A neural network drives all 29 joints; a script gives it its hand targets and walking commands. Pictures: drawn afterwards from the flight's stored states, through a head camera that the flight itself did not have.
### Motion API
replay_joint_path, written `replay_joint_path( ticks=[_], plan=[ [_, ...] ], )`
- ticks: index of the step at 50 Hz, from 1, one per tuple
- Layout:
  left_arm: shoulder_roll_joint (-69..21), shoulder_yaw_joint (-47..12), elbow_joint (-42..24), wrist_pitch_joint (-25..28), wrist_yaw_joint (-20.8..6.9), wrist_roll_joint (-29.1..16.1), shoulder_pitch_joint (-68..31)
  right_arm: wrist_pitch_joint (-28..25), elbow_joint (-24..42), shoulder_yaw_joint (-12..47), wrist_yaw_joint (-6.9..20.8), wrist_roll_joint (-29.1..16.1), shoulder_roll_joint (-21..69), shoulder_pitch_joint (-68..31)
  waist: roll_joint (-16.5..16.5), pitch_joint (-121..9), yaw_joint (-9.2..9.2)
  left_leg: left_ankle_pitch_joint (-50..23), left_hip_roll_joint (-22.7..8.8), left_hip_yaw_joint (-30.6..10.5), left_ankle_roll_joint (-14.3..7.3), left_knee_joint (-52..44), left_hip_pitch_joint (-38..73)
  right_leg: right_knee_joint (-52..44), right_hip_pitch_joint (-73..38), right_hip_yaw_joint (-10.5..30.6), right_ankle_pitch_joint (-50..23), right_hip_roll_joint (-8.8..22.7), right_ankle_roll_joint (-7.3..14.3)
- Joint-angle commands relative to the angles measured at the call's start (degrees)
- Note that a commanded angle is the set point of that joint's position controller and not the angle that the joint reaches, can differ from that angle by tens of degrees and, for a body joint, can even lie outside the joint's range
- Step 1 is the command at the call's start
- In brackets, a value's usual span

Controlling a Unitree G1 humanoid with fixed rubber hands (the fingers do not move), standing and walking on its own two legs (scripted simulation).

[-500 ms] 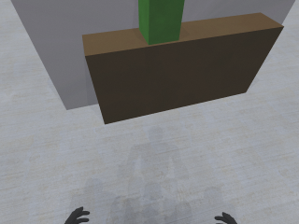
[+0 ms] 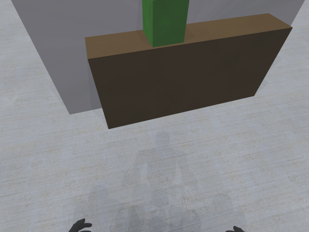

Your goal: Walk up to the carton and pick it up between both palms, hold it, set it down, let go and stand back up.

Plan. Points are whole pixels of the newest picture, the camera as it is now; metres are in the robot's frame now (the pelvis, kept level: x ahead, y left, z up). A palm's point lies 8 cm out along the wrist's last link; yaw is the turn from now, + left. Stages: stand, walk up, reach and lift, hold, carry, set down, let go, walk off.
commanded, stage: stand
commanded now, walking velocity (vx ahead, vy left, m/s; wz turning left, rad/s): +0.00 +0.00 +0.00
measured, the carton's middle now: (163, 16) +1.24 -0.01 +0.01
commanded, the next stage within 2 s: walk up in 0.64 s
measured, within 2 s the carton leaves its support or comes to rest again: neither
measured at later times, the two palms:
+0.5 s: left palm out of the picture +0.10 +0.23 -0.11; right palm out of the picture +0.08 -0.23 -0.12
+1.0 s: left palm out of the picture +0.10 +0.25 -0.11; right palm out of the picture +0.06 -0.26 -0.12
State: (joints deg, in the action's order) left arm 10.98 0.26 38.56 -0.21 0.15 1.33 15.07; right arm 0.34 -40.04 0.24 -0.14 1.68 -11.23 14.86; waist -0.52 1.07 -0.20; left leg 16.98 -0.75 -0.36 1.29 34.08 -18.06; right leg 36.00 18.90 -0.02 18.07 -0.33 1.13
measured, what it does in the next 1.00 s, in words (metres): stands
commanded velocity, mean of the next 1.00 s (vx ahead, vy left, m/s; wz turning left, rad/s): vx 0.08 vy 0.00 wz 0.00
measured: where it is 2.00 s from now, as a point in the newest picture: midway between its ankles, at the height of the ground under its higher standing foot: (158, 199)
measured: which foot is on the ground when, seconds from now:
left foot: down 0.00-1.00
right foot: down 0.00-1.00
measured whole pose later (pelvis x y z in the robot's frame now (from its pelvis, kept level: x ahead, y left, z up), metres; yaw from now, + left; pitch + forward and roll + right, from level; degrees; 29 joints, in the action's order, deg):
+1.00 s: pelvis +0.03 -0.01 +0.01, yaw -1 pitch +2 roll +0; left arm 13.3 3.6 48.4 1.0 -1.0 1.7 15.9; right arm -0.6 -51.4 -2.5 0.3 1.5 -12.1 18.1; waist 0.3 -0.4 0.4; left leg 20.3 -2.5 -0.6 1.0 31.6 -15.4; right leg 33.5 16.9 -2.6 23.1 -0.1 0.8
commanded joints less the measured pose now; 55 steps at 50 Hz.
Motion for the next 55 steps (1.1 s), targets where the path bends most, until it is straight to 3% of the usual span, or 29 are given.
replay_joint_path(
  ticks=[1, 2, 3, 7, 10, 14, 18, 20, 23, 26, 27, 29, 32, 33, 37, 39, 41, 42, 43, 44, 46, 48, 49, 50, 51, 52, 53, 54, 55],
  plan=[
    [5.62, 1.92, -3.93, 0.78, 0.41, -0.05, -0.71, -0.55, 4.03, -1.61, -0.27, 0.13, -4.97, -1.03, -1.94, -0.96, 0.17, -4.42, -1.06, -1.53, -2.13, -3.31, 2.59, -8.99, 2.73, 5.2, -3.93, 3.08, 1.38],
    [3.72, 1.22, -3.95, 1.41, 0.51, 0.02, -0.21, -0.24, 3.38, -1.99, -0.66, 0.21, -6.13, 0.17, 1.0, -2.86, 0.51, -5.81, -0.92, -1.15, -1.77, -3.16, 4.83, -8.86, 2.2, 6.17, -6.02, 4.41, 1.58],
    [3.76, 1.32, -3.21, 1.49, 0.61, -0.24, 1.15, -0.13, 2.47, -1.83, -0.97, -0.04, -5.37, 1.87, -1.88, 0.85, 0.16, -5.32, -1.7, -1.93, -1.73, -3.55, 2.31, -9.49, 3.1, 4.88, -4.56, 3.76, 1.51],
    [3.55, 1.31, -2.42, 1.09, 0.36, -0.1, 0.83, -0.33, 2.76, -1.68, -0.55, -0.37, -3.96, -1.07, -1.92, -1.79, 0.12, -7.45, -2.21, -2.08, -2.68, -3.8, 3.84, -7.66, 1.2, 4.61, -7.32, 3.03, 1.48],
    [4.63, 1.97, -2.52, 1.05, 0.21, -0.08, 1.07, -0.48, 1.46, -1.5, -0.66, -0.35, -4.38, 0.05, 2.14, -0.96, -0.26, -3.47, -1.79, -2.47, -2.57, -5.64, 2.25, -8.55, 0.79, 4.74, -3.6, 2.83, 1.77],
    [3.56, 1.82, -1.42, 1.29, 0.22, -0.5, 0.99, -0.61, 0.13, -2.52, -0.47, -0.05, -6.1, 2.4, -0.47, -3.46, 0.27, -8.82, -2.86, -2.91, -3.13, -5.36, 4.66, -7.14, -1.44, 4.25, -9.18, 3.15, 1.41],
    [4.36, 2.29, -0.58, 1.39, 0.63, -0.19, 1.28, -0.52, -0.49, -2.09, -0.74, -0.06, -5.41, 1.0, 2.15, -5.09, -0.26, -8.85, -2.45, -2.59, -2.82, -6.36, 3.43, -6.54, -4.48, 4.11, -8.61, 3.51, 1.62],
    [4.19, 2.1, -0.12, 1.22, 0.9, -0.23, 0.91, -0.61, -1.6, -2.79, -0.88, -0.42, -5.41, 1.23, -3.01, -2.89, -0.08, -7.51, -1.96, -2.53, -3.01, -5.47, 4.25, -8.7, -2.8, 4.74, -9.23, 3.94, 1.36],
    [5.06, 2.62, 1.42, 0.8, 0.99, 0.11, 1.72, -0.5, -2.4, -2.5, -0.69, -0.13, -4.66, 1.56, -3.47, 0.44, 0.41, -7.45, -1.9, -2.49, -2.7, -5.43, 3.68, -10.84, -0.75, 5.64, -8.61, 4.52, 2.09],
    [4.59, 2.72, 1.16, 1.23, 1.16, 0.07, 0.94, -0.09, -2.61, -1.92, -0.95, -0.12, -2.41, -0.17, 2.09, 1.91, 0.04, -7.18, -1.78, -1.89, -2.36, -6.39, 3.18, -10.23, -0.41, 4.99, -7.98, 4.01, 1.78],
    [5.74, 2.91, 1.64, 1.19, 1.15, 0.34, 0.75, -0.22, -3.51, -2.28, -1.14, -0.24, -3.71, 1.51, -2.97, 0.6, 0.82, -6.88, -1.55, -1.93, -2.0, -6.96, 3.3, -10.73, -2.05, 5.12, -7.39, 3.84, 1.97],
    [4.88, 2.74, 1.76, 1.72, 0.77, -0.26, 1.23, -0.53, -3.97, -2.82, -0.92, -0.17, -5.65, 0.74, 2.72, -2.04, 0.0, -8.45, -1.87, -1.85, -2.11, -5.97, 5.84, -9.8, -3.18, 5.44, -11.17, 4.41, 1.99],
    [4.88, 2.95, 2.39, 1.52, 0.88, -0.2, 0.19, -0.56, -5.29, -2.37, -0.64, -0.21, -4.24, 2.58, -2.69, -2.12, 0.92, -9.61, -1.86, -2.04, -1.94, -6.55, 5.45, -10.11, -4.66, 4.75, -11.64, 4.6, 2.08],
    [5.71, 3.12, 3.17, 1.5, 1.12, -0.48, 2.53, -0.73, -6.03, -2.82, -0.92, -0.25, -5.59, 2.22, 1.44, -3.47, 0.33, -9.75, -1.99, -2.05, -2.22, -6.65, 6.99, -9.85, -4.37, 4.95, -12.2, 4.65, 1.73],
    [4.42, 3.02, 4.89, 0.99, 1.48, -0.62, 2.19, -0.61, -7.58, -3.05, -0.82, -0.3, -5.2, 2.35, 2.21, -1.51, 0.37, -10.02, -2.94, -2.88, -2.98, -8.75, 6.07, -9.58, -4.37, 4.25, -11.33, 3.59, 1.37],
    [3.96, 2.74, 5.89, 0.87, 1.74, -0.35, 1.26, -0.95, -8.75, -3.13, -1.55, -0.37, -5.55, 2.52, -1.68, 2.12, 0.73, -10.1, -3.09, -3.2, -2.63, -8.43, 4.53, -10.24, -3.65, 3.9, -12.09, 3.83, 1.59],
    [4.84, 3.11, 6.12, 0.42, 1.35, -0.28, 2.94, -0.75, -9.08, -3.05, -1.54, -0.35, -6.1, 0.83, 1.72, 1.22, -0.98, -8.39, -3.68, -4.17, -3.77, -10.66, 3.74, -9.14, -3.99, 3.59, -9.45, 2.92, 1.28],
    [10.43, 4.62, 9.35, -1.22, 2.66, -1.36, 1.85, -0.9, -7.81, -2.87, -2.08, -1.19, -12.21, -1.89, -2.07, 7.79, 1.7, -48.65, -11.47, -6.24, -2.74, -1.65, 4.0, -0.56, 0.96, 0.43, -27.12, 2.92, -0.07],
    [6.04, 4.19, 7.32, -0.48, 0.68, -0.4, 9.13, -0.82, -8.74, -3.94, -0.4, 0.08, -10.55, 9.36, 1.97, -9.78, 0.69, 27.86, -9.43, -10.51, -4.76, -10.66, 6.49, -6.02, -1.91, 5.48, 26.71, 3.8, 1.25],
    [5.77, 3.65, 5.26, 0.02, -0.02, -0.59, -2.01, -0.83, -8.64, -4.14, 0.2, -0.56, -9.88, 5.45, 5.85, -1.41, 3.75, 31.51, -10.82, -12.99, -5.98, -13.8, 6.22, -2.1, 5.97, 2.42, 19.25, 2.36, -0.07],
    [3.65, 3.38, 2.69, 1.32, -1.0, -0.1, -7.42, -0.88, -8.77, -4.27, 0.57, -0.46, -9.42, 3.6, 13.63, 2.34, 2.96, 32.55, -12.76, -15.51, -7.08, -19.45, 1.42, 0.9, 8.26, -0.68, 11.17, 2.24, -0.66],
    [5.98, 4.5, 5.53, 2.65, -1.56, 1.01, -3.65, -1.68, -8.76, -4.07, 0.36, -0.1, -7.04, 2.5, 7.64, 4.03, 0.87, 25.95, -14.07, -17.81, -6.89, -20.68, -3.68, -0.18, 0.83, -3.23, 4.39, 1.16, -0.6],
    [5.95, 4.51, 7.36, 3.29, -1.72, 0.77, 1.49, -2.09, -8.29, -4.46, 0.27, 0.11, -9.32, 1.22, 5.26, 1.07, -1.84, 24.22, -12.79, -14.73, -6.14, -17.06, -4.62, -6.2, -6.38, -3.07, 5.29, 0.53, 0.0],
    [5.11, 4.08, 9.89, 3.9, -1.62, 0.51, 8.83, -2.64, -7.13, -4.55, 0.49, -0.15, -9.42, -1.13, 1.66, -2.52, -5.03, 21.39, -9.28, -7.7, -4.13, -11.65, -8.5, -9.77, -15.24, -2.09, 5.4, 1.62, 0.76],
    [7.09, 4.56, 12.47, 4.31, -1.23, 0.66, 14.86, -3.12, -5.73, -3.78, 0.67, -0.14, -6.83, -5.64, -7.53, -1.55, -8.8, 17.87, -4.05, -0.92, -1.4, 1.49, -20.94, -16.26, -25.47, 8.75, 13.82, 8.13, 3.16],
    [11.14, 5.29, 14.28, 4.48, -0.71, 0.54, 22.64, -3.85, -2.71, -2.89, 0.91, -0.34, -4.39, -10.74, -17.2, -2.42, -12.32, 14.58, -0.99, 5.4, -0.21, 16.85, -29.38, -25.14, -29.75, 28.01, 22.44, 19.73, 7.52],
    [11.04, 5.46, 15.23, 4.46, -0.38, 0.63, 23.34, -4.19, -1.81, -3.73, 1.38, 0.17, -6.41, -12.89, -10.93, 1.81, -11.66, 10.78, -2.48, 3.06, -0.73, 22.4, -32.7, -27.8, -27.55, 33.57, 22.95, 23.13, 10.14],
    [9.06, 4.92, 15.1, 4.8, -0.3, 0.77, 20.09, -4.22, -2.33, -3.77, 2.02, 0.5, -5.23, -13.25, -1.47, 6.39, -9.61, 5.75, -4.73, 1.28, -0.59, 26.64, -33.03, -27.52, -21.86, 32.27, 17.85, 23.35, 10.25],
    [8.37, 4.63, 14.46, 5.41, -0.13, 1.12, 18.07, -4.28, -3.86, -3.81, 2.61, 0.29, -3.8, -11.28, 3.74, 6.22, -7.52, 2.31, -5.1, -0.01, -0.71, 29.17, -33.06, -27.32, -20.61, 32.4, 11.38, 23.89, 9.36]
  ],
)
